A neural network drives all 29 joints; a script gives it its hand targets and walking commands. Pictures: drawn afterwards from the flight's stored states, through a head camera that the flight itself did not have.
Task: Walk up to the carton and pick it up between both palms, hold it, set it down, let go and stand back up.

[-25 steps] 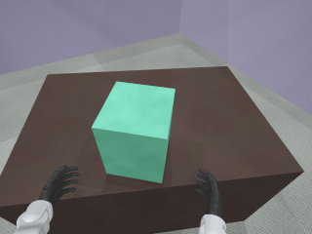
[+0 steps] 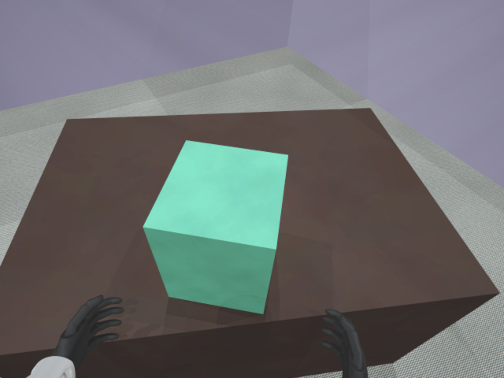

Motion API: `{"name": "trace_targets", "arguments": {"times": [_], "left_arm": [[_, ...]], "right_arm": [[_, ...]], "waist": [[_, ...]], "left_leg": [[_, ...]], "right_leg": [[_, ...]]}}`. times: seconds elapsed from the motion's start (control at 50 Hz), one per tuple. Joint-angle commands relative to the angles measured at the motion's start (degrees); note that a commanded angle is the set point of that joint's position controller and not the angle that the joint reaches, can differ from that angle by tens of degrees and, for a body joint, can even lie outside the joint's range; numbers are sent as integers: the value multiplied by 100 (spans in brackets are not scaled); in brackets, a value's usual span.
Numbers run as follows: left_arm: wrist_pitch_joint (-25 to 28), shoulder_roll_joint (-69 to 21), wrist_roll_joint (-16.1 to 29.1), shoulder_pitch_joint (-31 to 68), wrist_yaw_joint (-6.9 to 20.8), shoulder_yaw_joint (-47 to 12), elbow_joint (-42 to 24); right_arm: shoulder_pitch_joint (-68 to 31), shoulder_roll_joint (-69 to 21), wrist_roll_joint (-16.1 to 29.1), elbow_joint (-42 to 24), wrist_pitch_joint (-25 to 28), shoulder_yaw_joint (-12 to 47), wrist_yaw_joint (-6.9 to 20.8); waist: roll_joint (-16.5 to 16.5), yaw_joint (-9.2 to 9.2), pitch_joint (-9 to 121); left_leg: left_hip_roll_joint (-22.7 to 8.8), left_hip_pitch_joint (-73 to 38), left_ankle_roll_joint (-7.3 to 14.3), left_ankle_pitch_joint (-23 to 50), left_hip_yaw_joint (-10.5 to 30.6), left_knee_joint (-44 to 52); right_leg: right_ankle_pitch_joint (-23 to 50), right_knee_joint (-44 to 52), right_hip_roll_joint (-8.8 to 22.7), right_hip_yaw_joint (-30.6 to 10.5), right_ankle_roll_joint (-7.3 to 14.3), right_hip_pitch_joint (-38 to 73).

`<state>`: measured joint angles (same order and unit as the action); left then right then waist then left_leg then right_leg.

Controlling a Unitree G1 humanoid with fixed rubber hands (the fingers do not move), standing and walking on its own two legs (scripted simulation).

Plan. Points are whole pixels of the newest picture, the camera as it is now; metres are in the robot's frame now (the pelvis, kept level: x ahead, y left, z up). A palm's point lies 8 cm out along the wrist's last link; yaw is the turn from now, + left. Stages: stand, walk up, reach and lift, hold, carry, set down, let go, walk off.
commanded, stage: set down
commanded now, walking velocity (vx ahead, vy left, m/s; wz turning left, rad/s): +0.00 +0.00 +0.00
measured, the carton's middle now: (225, 229) +0.42 +0.01 -0.03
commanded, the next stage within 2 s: let go in 1.12 s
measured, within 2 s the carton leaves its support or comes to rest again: neither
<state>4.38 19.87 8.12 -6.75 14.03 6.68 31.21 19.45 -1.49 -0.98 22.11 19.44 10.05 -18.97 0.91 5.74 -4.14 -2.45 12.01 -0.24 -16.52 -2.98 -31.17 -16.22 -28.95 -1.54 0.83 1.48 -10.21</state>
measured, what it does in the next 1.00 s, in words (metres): stands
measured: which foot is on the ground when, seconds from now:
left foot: down 0.00-1.00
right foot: down 0.00-1.00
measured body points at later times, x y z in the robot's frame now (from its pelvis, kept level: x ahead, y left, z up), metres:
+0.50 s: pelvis +0.00 +0.02 +0.00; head +0.00 +0.03 +0.45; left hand +0.22 +0.27 -0.05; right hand +0.14 -0.18 -0.05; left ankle +0.00 +0.12 -0.73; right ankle +0.00 -0.11 -0.73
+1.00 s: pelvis -0.01 +0.00 +0.00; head -0.03 +0.01 +0.45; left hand +0.19 +0.25 -0.07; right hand +0.13 -0.21 -0.06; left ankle +0.00 +0.12 -0.74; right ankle +0.00 -0.11 -0.74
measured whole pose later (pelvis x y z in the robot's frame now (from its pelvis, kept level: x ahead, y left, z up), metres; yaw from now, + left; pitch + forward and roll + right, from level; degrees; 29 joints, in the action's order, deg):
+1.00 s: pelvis -0.01 +0.00 +0.00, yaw +0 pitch -7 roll -1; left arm -3.8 16.2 8.1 -10.4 5.9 6.4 32.7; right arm 19.5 4.1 -0.9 26.6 9.1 1.8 -5.4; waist 0.9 5.8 -4.2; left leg -2.5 7.3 -0.2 -16.8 -3.0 -31.2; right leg -16.4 -28.8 -1.6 0.8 1.4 -5.5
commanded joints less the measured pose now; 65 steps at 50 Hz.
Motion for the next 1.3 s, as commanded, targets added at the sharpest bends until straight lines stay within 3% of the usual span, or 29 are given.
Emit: {"name": "trace_targets", "arguments": {"times": [0.0, 0.14, 0.22, 0.5, 0.76, 1.28], "left_arm": [[291, 1066, -351, -306, -158, 182, -1421], [173, 749, -348, -413, -356, -137, -1605], [38, 609, -330, -465, -444, -238, -1550], [-363, 468, -365, -360, -602, -255, -1120], [-586, 341, -429, -84, -799, -354, -874], [-1070, -83, -702, 179, -1259, -510, -644]], "right_arm": [[289, 508, 707, -830, 570, -37, 417], [91, 737, 687, -425, 525, -515, 709], [-66, 851, 720, -403, 430, -684, 840], [-260, 1067, 657, -600, -189, -790, 1167], [-555, 1277, 469, -517, -595, -991, 1377], [-1164, 1609, 150, 38, -922, -1334, 1853]], "waist": [[-923, -1086, 776], [-1201, -884, 523], [-1305, -874, 464], [-1112, -891, 202], [-947, -791, 121], [-1044, -706, 41]], "left_leg": [[92, -1529, -342, 2334, 120, 576], [14, -1468, -502, 2369, 161, 743], [-15, -1368, -539, 2390, 157, 855], [50, -1011, -351, 1815, 63, 1120], [82, -747, -262, 1410, 41, 1139], [38, -601, -328, 1197, 5, 1243]], "right_leg": [[1904, 881, 73, 22, -54, 53], [1390, 931, -48, 89, 54, 154], [1210, 938, -90, 95, 78, 257], [952, 959, -43, 106, 87, 410], [856, 907, 0, 86, 83, 289], [597, 804, -81, 199, 132, -118]]}}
